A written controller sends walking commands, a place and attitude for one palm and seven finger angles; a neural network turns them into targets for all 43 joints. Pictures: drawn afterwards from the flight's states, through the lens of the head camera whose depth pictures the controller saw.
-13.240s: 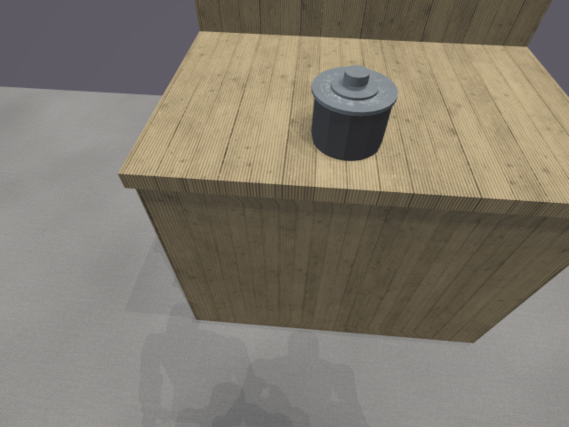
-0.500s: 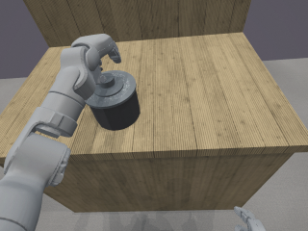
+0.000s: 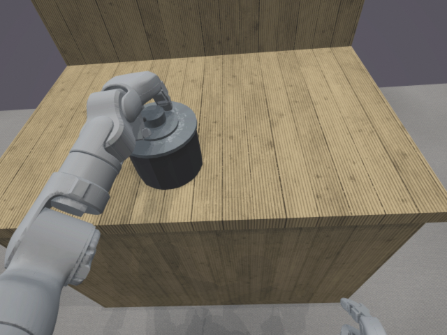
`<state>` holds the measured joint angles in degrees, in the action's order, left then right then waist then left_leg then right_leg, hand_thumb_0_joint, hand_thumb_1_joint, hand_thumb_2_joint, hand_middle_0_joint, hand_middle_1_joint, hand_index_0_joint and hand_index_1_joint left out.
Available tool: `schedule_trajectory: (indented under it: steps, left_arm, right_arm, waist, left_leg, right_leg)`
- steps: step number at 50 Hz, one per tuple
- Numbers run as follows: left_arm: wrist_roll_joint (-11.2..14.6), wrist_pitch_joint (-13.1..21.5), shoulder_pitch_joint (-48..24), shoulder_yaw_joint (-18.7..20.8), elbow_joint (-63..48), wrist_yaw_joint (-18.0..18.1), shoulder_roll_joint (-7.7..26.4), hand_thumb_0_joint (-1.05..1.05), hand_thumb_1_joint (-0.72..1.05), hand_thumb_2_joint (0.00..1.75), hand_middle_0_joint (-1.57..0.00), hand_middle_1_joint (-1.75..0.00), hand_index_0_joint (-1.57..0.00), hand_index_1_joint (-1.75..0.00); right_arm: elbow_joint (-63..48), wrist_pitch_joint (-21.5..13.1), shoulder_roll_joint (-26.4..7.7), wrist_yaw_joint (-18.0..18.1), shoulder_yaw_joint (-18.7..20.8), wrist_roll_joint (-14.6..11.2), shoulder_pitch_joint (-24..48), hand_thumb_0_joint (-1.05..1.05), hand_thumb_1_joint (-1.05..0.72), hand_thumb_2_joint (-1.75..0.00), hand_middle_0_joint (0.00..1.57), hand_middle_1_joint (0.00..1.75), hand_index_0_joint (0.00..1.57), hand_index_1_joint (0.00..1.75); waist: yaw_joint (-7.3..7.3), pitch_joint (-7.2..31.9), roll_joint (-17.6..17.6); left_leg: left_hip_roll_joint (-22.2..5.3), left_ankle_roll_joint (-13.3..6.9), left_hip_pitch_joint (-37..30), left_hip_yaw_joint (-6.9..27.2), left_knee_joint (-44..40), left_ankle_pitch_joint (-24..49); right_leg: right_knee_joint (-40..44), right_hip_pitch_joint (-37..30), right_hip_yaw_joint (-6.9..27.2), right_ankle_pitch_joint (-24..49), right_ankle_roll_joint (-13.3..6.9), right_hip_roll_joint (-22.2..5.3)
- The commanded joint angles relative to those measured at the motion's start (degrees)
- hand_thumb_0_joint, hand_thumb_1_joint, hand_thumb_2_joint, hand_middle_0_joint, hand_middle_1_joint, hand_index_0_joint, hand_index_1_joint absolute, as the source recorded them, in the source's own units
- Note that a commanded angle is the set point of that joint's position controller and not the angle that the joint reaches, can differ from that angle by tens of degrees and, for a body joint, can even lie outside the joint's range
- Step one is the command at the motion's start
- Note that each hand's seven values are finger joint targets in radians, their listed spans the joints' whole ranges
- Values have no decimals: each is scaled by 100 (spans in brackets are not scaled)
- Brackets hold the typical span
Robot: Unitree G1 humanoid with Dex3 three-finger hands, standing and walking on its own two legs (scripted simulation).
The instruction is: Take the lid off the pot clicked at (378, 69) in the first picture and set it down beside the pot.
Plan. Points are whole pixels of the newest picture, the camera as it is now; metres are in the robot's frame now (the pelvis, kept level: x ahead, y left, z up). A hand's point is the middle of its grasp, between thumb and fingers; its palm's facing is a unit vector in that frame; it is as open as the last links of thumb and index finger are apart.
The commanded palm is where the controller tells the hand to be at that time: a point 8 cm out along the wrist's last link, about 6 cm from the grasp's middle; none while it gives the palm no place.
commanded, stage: lower the open fingers around the knob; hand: left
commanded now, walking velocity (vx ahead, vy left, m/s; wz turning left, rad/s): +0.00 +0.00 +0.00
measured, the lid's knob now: (153, 116) +0.48 +0.14 +0.15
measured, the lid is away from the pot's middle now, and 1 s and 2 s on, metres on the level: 0.00 0.00 0.00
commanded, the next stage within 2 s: close the fingers and squeeze the knob in 0.26 s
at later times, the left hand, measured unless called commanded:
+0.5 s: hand (145, 118) +0.45 +0.14 +0.17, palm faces -0.30 -0.07 -0.95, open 10.1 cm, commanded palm +0.44 +0.15 +0.23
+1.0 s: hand (143, 119) +0.45 +0.15 +0.17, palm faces -0.28 -0.10 -0.95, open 8.3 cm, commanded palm +0.43 +0.15 +0.23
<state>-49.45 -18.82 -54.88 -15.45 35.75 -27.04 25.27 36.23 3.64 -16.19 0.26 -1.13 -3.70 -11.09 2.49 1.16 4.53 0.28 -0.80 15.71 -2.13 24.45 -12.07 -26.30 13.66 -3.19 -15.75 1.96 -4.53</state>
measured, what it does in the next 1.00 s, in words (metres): stands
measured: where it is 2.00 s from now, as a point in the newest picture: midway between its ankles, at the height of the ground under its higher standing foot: outside the picture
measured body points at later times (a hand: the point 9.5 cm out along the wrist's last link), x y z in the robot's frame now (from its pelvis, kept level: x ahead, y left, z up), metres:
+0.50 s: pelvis +0.00 +0.00 +0.00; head +0.02 -0.03 +0.45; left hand +0.46 +0.14 +0.22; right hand +0.12 -0.25 -0.13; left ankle +0.00 +0.12 -0.74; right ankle -0.03 -0.14 -0.74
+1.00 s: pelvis +0.01 +0.00 +0.00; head +0.03 -0.03 +0.45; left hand +0.46 +0.15 +0.22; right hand +0.14 -0.25 -0.12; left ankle +0.00 +0.12 -0.74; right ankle -0.03 -0.14 -0.74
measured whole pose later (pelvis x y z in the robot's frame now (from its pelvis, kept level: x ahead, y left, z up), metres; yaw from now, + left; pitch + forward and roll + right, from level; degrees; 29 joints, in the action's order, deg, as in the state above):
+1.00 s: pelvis +0.01 +0.00 +0.00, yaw +0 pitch +4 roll +0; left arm -49.5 -18.4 -53.5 -14.5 35.0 -26.2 25.3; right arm 36.2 3.8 -16.3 0.2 -0.7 -3.5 -11.9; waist 2.9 1.5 4.6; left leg 0.2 -1.0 15.8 -2.2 24.6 -12.5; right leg -25.3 13.3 -3.0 -15.5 2.2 -4.4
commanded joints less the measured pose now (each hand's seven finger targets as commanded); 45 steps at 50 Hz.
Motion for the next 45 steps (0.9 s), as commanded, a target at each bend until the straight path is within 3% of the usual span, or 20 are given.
schedule_trajectory:
  steps: [1, 3, 4, 6, 9, 14, 16, 18, 19, 21, 23, 25, 28, 30, 33, 37, 39, 42, 43, 45]
  left_arm:
    - [-123, 29, -3000, 503, -1144, 215, 1186, 0, -35, 159, -86, -8, -86, -8]
    - [-61, 31, -2776, 544, -1051, 251, 1178, 0, -35, 159, -86, -8, -86, -8]
    - [-120, 20, -2599, 615, -787, 257, 1231, 0, -35, 159, -86, -8, -86, -8]
    - [-154, 22, -2864, 562, -748, 263, 1249, 0, -35, 159, -86, -8, -86, -8]
    - [-148, 52, -3076, 473, -891, 320, 1148, 0, -35, 159, -86, -8, -86, -8]
    - [-144, 58, -2927, 559, -511, 318, 1217, 0, -35, 159, -86, -8, -86, -8]
    - [-158, 38, -3078, 395, -378, 294, 1039, 0, -35, 159, -86, -8, -86, -8]
    - [-42, 72, -3136, 418, -548, 295, 1054, 0, -35, 159, -86, -8, -86, -8]
    - [-140, 79, -3154, 508, -528, 307, 1162, 0, -20, 120, -73, -25, -73, -25]
    - [-148, 59, -3162, 368, -399, 277, 983, 0, -18, 120, -70, -36, -70, -36]
    - [-62, 82, -3057, 481, -252, 286, 1086, 0, -16, 119, -67, -44, -67, -44]
    - [-162, 103, -3290, 461, -373, 283, 1123, 0, -14, 119, -66, -51, -66, -51]
    - [-50, 121, -2966, 437, -384, 278, 1002, 0, -10, 118, -65, -59, -65, -59]
    - [-153, 102, -3077, 612, -189, 272, 1280, 0, -8, 117, -64, -63, -64, -63]
    - [-64, 132, -3100, 429, -464, 268, 1034, 0, -4, 116, -64, -69, -64, -69]
    - [-157, 102, -3054, 597, -331, 259, 1263, 0, 0, 113, -64, -76, -64, -76]
    - [-155, 142, -3120, 717, -814, 284, 1421, 0, 3, 112, -65, -78, -65, -78]
    - [-175, 99, -2807, 673, -671, 247, 1330, 0, 7, 110, -66, -82, -66, -82]
    - [-64, 112, -2759, 648, -883, 243, 1259, 0, 8, 109, -66, -83, -66, -83]
    - [-135, 85, -2919, 638, -1182, 239, 1296, 0, 10, 107, -67, -86, -67, -86]
  right_arm:
    - [-786, -246, -603, 8, 233, -16, 420, 0, -90, -90, 20, 30, 20, 30]
    - [-770, -226, -650, -14, 247, -13, 377, 0, -90, -90, 20, 30, 20, 30]
    - [-738, -205, -621, -9, 220, -12, 347, 0, -90, -90, 20, 30, 20, 30]
    - [-727, -174, -629, 13, 201, -28, 382, 0, -90, -90, 20, 30, 20, 30]
    - [-726, -171, -609, 18, 211, -9, 357, 0, -90, -90, 20, 30, 20, 30]
    - [-694, -171, -623, 42, 201, 1, 313, 0, -90, -90, 20, 30, 20, 30]
    - [-661, -170, -621, 59, 199, -12, 292, 0, -90, -90, 20, 30, 20, 30]
    - [-690, -182, -663, 53, 218, 3, 297, 0, -90, -90, 20, 30, 20, 30]
    - [-671, -190, -627, 56, 220, 15, 265, 0, -90, -90, 20, 30, 20, 30]
    - [-653, -190, -621, 65, 214, 16, 236, 0, -90, -90, 20, 30, 20, 30]
    - [-646, -183, -674, 81, 221, 24, 215, 0, -90, -90, 20, 30, 20, 30]
    - [-658, -202, -637, 79, 222, 18, 197, 0, -90, -90, 20, 30, 20, 30]
    - [-682, -225, -665, 64, 244, 33, 193, 0, -90, -90, 20, 30, 20, 30]
    - [-630, -207, -668, 80, 223, 26, 145, 0, -90, -90, 20, 30, 20, 30]
    - [-690, -251, -665, 73, 256, 32, 200, 0, -90, -90, 20, 30, 20, 30]
    - [-637, -239, -668, 77, 238, 18, 132, 0, -90, -90, 20, 30, 20, 30]
    - [-717, -242, -661, 55, 254, 26, 181, 0, -90, -90, 20, 30, 20, 30]
    - [-732, -249, -658, 42, 248, 10, 208, 0, -90, -90, 20, 30, 20, 30]
    - [-766, -240, -682, 20, 276, 8, 217, 0, -90, -90, 20, 30, 20, 30]
    - [-807, -233, -634, 0, 258, 1, 298, 0, -90, -90, 20, 30, 20, 30]
  waist:
    - [36, 2248, -590]
    - [29, 2188, -458]
    - [0, 2150, -675]
    - [36, 1929, -688]
    - [43, 2186, -508]
    - [50, 2161, -714]
    - [94, 1983, -795]
    - [93, 2064, -639]
    - [63, 2213, -661]
    - [89, 2033, -673]
    - [89, 1960, -756]
    - [90, 2075, -669]
    - [76, 2150, -623]
    - [77, 1992, -891]
    - [92, 2143, -687]
    - [63, 2054, -745]
    - [19, 2452, -559]
    - [21, 2194, -629]
    - [28, 2251, -627]
    - [25, 2347, -557]
  left_leg:
    - [239, -337, -1435, 276, 78, 1925]
    - [235, -334, -1391, 306, 128, 2090]
    - [228, -318, -1299, 280, 88, 2015]
    - [243, -304, -1147, 255, 12, 1590]
    - [234, -305, -1301, 296, 14, 1666]
    - [233, -311, -1204, 279, 8, 1629]
    - [242, -314, -1136, 270, -13, 1503]
    - [245, -331, -1196, 297, 2, 1515]
    - [237, -319, -1272, 290, -9, 1563]
    - [248, -322, -1212, 268, -21, 1491]
    - [252, -341, -1120, 285, -22, 1471]
    - [250, -331, -1195, 281, -42, 1407]
    - [246, -349, -1257, 295, 21, 1683]
    - [255, -352, -1099, 255, -28, 1472]
    - [257, -370, -1257, 276, 30, 1706]
    - [253, -349, -1190, 260, -12, 1659]
    - [234, -353, -1397, 275, 28, 1986]
    - [230, -353, -1310, 248, 64, 2032]
    - [219, -371, -1362, 285, 102, 2241]
    - [204, -356, -1497, 301, 109, 2383]
  right_leg:
    - [116, -275, -58, 2293, -343, 457]
    - [106, -249, -82, 2332, -374, 447]
    - [94, -278, -88, 2281, -347, 474]
    - [146, -198, -98, 2103, -349, 458]
    - [122, -200, -88, 2028, -367, 462]
    - [129, -251, -80, 2071, -355, 463]
    - [146, -136, -98, 2017, -353, 467]
    - [171, -163, -95, 2014, -373, 433]
    - [131, -214, -72, 2010, -359, 460]
    - [159, -124, -93, 2003, -356, 458]
    - [194, -154, -97, 2004, -366, 443]
    - [176, -167, -68, 1972, -356, 454]
    - [170, -217, -86, 2146, -370, 446]
    - [194, -254, -73, 2122, -337, 466]
    - [180, -240, -63, 2239, -359, 442]
    - [175, -269, -68, 2257, -343, 465]
    - [130, -452, -25, 2438, -343, 449]
    - [145, -359, -51, 2500, -342, 464]
    - [155, -409, -55, 2608, -356, 445]
    - [125, -384, -47, 2635, -340, 472]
